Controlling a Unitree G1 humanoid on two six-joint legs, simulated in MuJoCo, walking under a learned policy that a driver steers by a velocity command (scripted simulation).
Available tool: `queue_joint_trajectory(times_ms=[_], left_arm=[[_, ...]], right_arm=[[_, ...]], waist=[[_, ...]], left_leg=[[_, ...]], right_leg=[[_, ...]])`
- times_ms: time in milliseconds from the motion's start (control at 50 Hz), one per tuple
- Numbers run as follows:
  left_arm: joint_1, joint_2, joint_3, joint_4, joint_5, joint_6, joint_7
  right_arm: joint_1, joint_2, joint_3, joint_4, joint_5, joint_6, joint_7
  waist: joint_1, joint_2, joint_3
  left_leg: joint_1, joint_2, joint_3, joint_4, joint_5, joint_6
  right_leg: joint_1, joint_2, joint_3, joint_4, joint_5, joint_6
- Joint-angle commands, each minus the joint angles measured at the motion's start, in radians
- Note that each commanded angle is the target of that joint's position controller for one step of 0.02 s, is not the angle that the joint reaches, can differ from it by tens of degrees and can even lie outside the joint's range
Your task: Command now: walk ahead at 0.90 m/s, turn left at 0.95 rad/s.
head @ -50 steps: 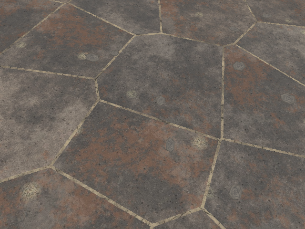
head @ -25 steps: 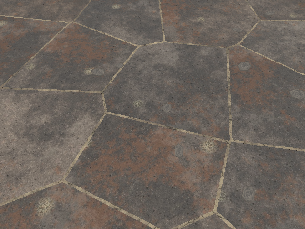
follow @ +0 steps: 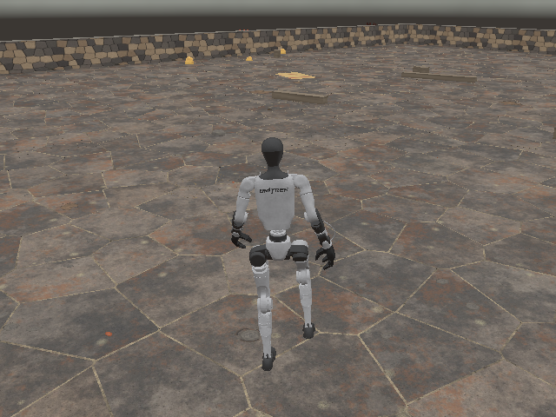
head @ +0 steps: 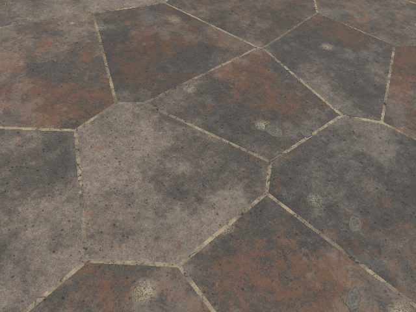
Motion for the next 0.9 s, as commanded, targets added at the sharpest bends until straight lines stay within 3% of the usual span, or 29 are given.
queue_joint_trajectory(times_ms=[20, 80, 120, 160, 180, 200, 220, 240, 260, 280, 300, 340, 380, 400, 460, 520, 560, 580, 600, 620, 640, 660, 680, 720, 760, 800, 820, 860, 900], left_arm=[[-0.185, 0.083, 0.017, -0.105, -0.017, -0.009, -0.001], [-0.291, 0.063, 0.002, -0.149, -0.029, -0.019, -0.005], [-0.29, 0.081, 0.004, -0.162, -0.035, -0.025, 0.002], [-0.101, 0.13, 0.024, -0.113, -0.037, -0.03, 0.025], [0.107, 0.179, 0.048, -0.06, -0.044, -0.032, 0.046], [0.342, 0.21, 0.07, 0.0, -0.039, -0.033, 0.072], [0.506, 0.276, 0.091, 0.035, 0.003, -0.046, 0.088], [0.414, 0.322, 0.097, 0.045, 0.01, -0.048, 0.071], [0.256, 0.222, 0.089, 0.024, -0.008, -0.046, 0.056], [0.214, 0.147, 0.076, 0.029, -0.022, -0.048, 0.047], [0.218, 0.113, 0.068, 0.053, -0.021, -0.05, 0.044], [0.258, 0.077, 0.05, 0.12, -0.023, -0.06, 0.043], [0.285, 0.083, 0.05, 0.149, -0.043, -0.073, 0.043], [0.274, 0.096, 0.054, 0.145, -0.043, -0.077, 0.048], [0.193, 0.168, 0.082, 0.11, -0.042, -0.078, 0.043], [0.241, 0.206, 0.095, 0.114, -0.06, -0.083, 0.02], [0.279, 0.206, 0.095, 0.133, -0.061, -0.083, 0.012], [0.258, 0.156, 0.082, 0.119, -0.067, -0.091, 0.013], [0.286, 0.017, 0.051, 0.073, -0.083, -0.086, 0.025], [0.315, 0.048, 0.05, 0.053, -0.09, -0.07, 0.029], [0.26, 0.076, 0.054, 0.066, -0.064, -0.05, 0.029], [0.211, 0.073, 0.055, 0.073, -0.051, -0.039, 0.017], [0.199, 0.063, 0.056, 0.08, -0.048, -0.028, 0.006], [0.157, 0.025, 0.049, 0.059, -0.035, 0.0, -0.012], [0.073, 0.009, 0.042, 0.02, -0.032, 0.017, -0.023], [-0.008, 0.0, 0.03, -0.021, -0.033, 0.017, -0.032], [-0.046, -0.005, 0.021, -0.05, -0.036, 0.015, -0.04], [-0.129, 0.007, 0.009, -0.073, -0.036, 0.015, -0.055], [-0.149, 0.021, 0.004, -0.076, -0.036, 0.015, -0.059]], right_arm=[[-0.012, -0.209, -0.064, -0.05, 0.003, -0.037, -0.01], [0.021, -0.212, -0.068, -0.023, 0.009, -0.045, -0.018], [0.002, -0.223, -0.072, -0.013, 0.015, -0.049, -0.027], [-0.065, -0.262, -0.08, -0.018, 0.017, -0.053, -0.028], [-0.083, -0.289, -0.084, -0.009, 0.004, -0.055, -0.022], [-0.122, -0.26, -0.077, -0.007, -0.008, -0.065, -0.019], [-0.078, -0.094, -0.036, -0.021, -0.006, -0.079, -0.022], [0.034, -0.03, -0.007, -0.048, 0.028, -0.083, -0.002], [-0.028, -0.091, -0.007, -0.023, -0.001, -0.069, -0.008], [-0.114, -0.123, -0.01, -0.028, -0.023, -0.063, 0.002], [-0.19, -0.126, -0.008, -0.048, -0.038, -0.062, 0.01], [-0.262, -0.09, 0.008, -0.1, -0.063, -0.051, 0.022], [-0.326, -0.07, 0.026, -0.151, -0.074, -0.043, 0.022], [-0.362, -0.07, 0.035, -0.175, -0.075, -0.042, 0.025], [-0.421, -0.06, 0.061, -0.202, -0.038, -0.05, 0.053], [-0.366, -0.118, 0.032, -0.163, -0.027, -0.047, 0.037], [-0.173, -0.173, -0.004, -0.101, -0.048, -0.056, 0.002], [-0.003, -0.243, -0.031, -0.087, -0.071, -0.063, -0.023], [0.06, -0.315, -0.041, -0.089, -0.089, -0.063, -0.039], [-0.027, -0.295, -0.047, -0.096, -0.066, -0.051, -0.043], [-0.125, -0.196, -0.03, -0.108, -0.053, -0.051, -0.039], [-0.157, -0.136, -0.019, -0.101, -0.043, -0.056, -0.032], [-0.173, -0.113, -0.014, -0.092, -0.047, -0.061, -0.029], [-0.138, -0.086, -0.008, -0.044, -0.027, -0.079, -0.029], [-0.099, -0.055, -0.002, -0.006, -0.014, -0.094, -0.022], [-0.1, -0.04, 0.001, 0.014, -0.013, -0.102, -0.021], [-0.112, -0.061, -0.003, 0.019, -0.015, -0.106, -0.025], [-0.113, -0.079, -0.006, 0.035, -0.017, -0.105, -0.033], [-0.076, -0.133, -0.015, 0.044, -0.019, -0.102, -0.043]], waist=[[-0.001, 0.061, 0.124], [-0.037, 0.114, 0.119], [-0.021, 0.127, 0.1], [0.077, 0.131, -0.009], [0.178, 0.119, -0.135], [0.298, 0.106, -0.228], [0.302, -0.13, -0.348], [0.164, -0.402, -0.407], [0.137, -0.23, -0.22], [0.137, -0.069, -0.131], [0.132, 0.012, -0.072], [0.081, -0.029, 0.007], [0.05, -0.045, 0.069], [0.039, -0.033, 0.088], [0.014, -0.041, 0.087], [0.0, 0.011, 0.052], [-0.094, 0.089, -0.083], [-0.179, 0.159, -0.192], [-0.128, 0.337, -0.248], [-0.059, 0.348, -0.235], [-0.022, 0.212, -0.101], [-0.012, 0.134, -0.027], [0.012, 0.13, 0.002], [0.041, 0.157, 0.053], [0.046, 0.133, 0.068], [0.058, 0.122, 0.078], [0.072, 0.143, 0.089], [0.07, 0.079, 0.127], [0.081, 0.075, 0.107]], left_leg=[[-0.043, 0.186, -0.277, -0.201, 0.164, 0.152], [-0.036, 0.193, -0.293, -0.184, 0.379, 0.137], [-0.009, 0.222, -0.313, -0.165, 0.547, 0.114], [-0.037, 0.193, -0.277, 0.001, 0.902, 0.053], [-0.069, 0.177, -0.249, 0.223, 1.023, 0.033], [-0.211, 0.13, -0.22, 0.497, 0.927, 0.02], [-0.418, 0.026, -0.147, 0.9, 0.33, 0.013], [-0.595, -0.072, -0.122, 1.065, -0.112, -0.008], [-0.67, 0.017, -0.095, 1.107, -0.016, 0.008], [-0.662, 0.054, -0.072, 1.08, 0.047, 0.001], [-0.638, 0.079, -0.063, 1.018, 0.051, -0.005], [-0.63, 0.125, -0.054, 0.92, 0.001, -0.032], [-0.675, 0.175, -0.04, 0.801, -0.05, -0.071], [-0.672, 0.197, -0.028, 0.72, -0.018, -0.092], [-0.272, 0.151, 0.067, 0.384, 0.15, -0.125], [-0.071, 0.116, 0.101, 0.297, 0.24, -0.128], [0.162, 0.092, 0.115, 0.239, 0.148, -0.11], [0.345, 0.268, -0.067, 0.191, -0.087, -0.082], [0.388, 0.544, -0.514, -0.024, -0.487, -0.063], [0.309, 0.58, -0.774, -0.15, -0.593, 0.001], [0.21, 0.532, -0.606, -0.118, -0.524, 0.008], [0.116, 0.476, -0.419, -0.102, -0.314, 0.001], [0.059, 0.431, -0.293, -0.113, -0.16, -0.021], [0.009, 0.393, -0.119, -0.133, 0.062, -0.047], [0.038, 0.377, 0.011, -0.145, 0.304, -0.056], [0.024, 0.329, 0.157, -0.163, 0.489, -0.074], [0.001, 0.329, 0.197, -0.183, 0.503, -0.075], [-0.023, 0.291, 0.299, -0.225, 0.586, -0.091], [-0.001, 0.292, 0.354, -0.162, 1.012, -0.111]], right_leg=[[-0.118, 0.049, -0.038, -0.159, 0.099, 0.012], [-0.021, 0.079, -0.047, -0.331, 0.171, -0.005], [0.085, 0.091, -0.03, -0.407, 0.195, -0.032], [0.403, 0.149, -0.037, -0.448, 0.106, -0.064], [0.635, 0.163, -0.064, -0.413, 0.025, -0.082], [0.892, 0.089, -0.032, -0.388, -0.046, -0.1], [1.093, -0.144, 0.294, -0.474, -0.529, -0.152], [1.088, -0.305, 0.929, -0.775, -0.725, -0.248], [0.94, -0.265, 0.906, -0.785, -0.733, -0.289], [0.811, -0.225, 0.744, -0.758, -0.606, -0.311], [0.696, -0.182, 0.623, -0.757, -0.46, -0.309], [0.555, -0.119, 0.509, -0.77, -0.313, -0.312], [0.487, -0.108, 0.483, -0.817, -0.229, -0.33], [0.441, -0.108, 0.46, -0.845, -0.203, -0.335], [0.153, -0.018, 0.284, -0.929, -0.121, -0.284], [0.189, -0.041, 0.277, -0.858, 0.042, -0.254], [0.235, 0.05, 0.194, -0.458, 0.292, -0.213], [0.107, 0.12, 0.13, -0.117, 0.192, -0.179], [-0.06, 0.162, 0.089, 0.208, -0.303, -0.171], [-0.157, 0.138, 0.076, 0.349, -0.211, -0.18], [-0.194, 0.069, 0.06, 0.367, -0.13, -0.181], [-0.177, 0.035, 0.052, 0.327, -0.086, -0.174], [-0.147, 0.017, 0.052, 0.299, -0.071, -0.161], [-0.146, -0.015, 0.047, 0.268, -0.051, -0.149], [-0.195, -0.016, 0.023, 0.256, -0.011, -0.149], [-0.18, 0.005, -0.026, 0.175, 0.078, -0.157], [-0.15, -0.002, -0.037, 0.088, 0.126, -0.163], [-0.05, 0.031, -0.127, -0.108, 0.187, -0.186], [0.117, 0.11, -0.22, -0.233, 0.191, -0.223]])
Keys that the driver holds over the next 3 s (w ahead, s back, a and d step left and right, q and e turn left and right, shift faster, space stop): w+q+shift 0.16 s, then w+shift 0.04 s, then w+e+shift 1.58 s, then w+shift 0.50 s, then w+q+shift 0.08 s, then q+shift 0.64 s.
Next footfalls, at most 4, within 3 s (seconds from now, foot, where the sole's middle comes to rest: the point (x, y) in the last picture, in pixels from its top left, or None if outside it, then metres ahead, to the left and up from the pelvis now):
0.20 right None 0.40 -0.10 -0.78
0.58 left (119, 271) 0.63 0.23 -0.78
1.00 right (178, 171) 1.04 0.03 -0.78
1.40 left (181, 96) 1.50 0.02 -0.78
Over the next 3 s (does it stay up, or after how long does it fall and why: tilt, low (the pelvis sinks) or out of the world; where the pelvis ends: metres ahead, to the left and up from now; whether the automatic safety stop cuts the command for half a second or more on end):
stays up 1.85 -0.97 -0.01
